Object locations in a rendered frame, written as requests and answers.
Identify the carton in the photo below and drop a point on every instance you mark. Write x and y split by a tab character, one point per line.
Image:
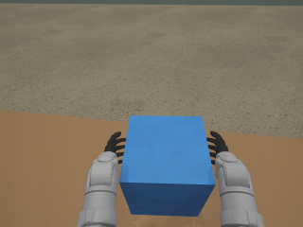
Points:
166	167

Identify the robot right hand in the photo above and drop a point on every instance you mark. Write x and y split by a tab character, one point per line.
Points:
220	145

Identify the robot left forearm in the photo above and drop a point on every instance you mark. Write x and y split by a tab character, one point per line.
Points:
99	204

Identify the robot right forearm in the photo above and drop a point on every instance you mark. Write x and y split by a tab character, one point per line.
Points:
238	202

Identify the robot left hand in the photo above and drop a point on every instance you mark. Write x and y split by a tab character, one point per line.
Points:
111	145

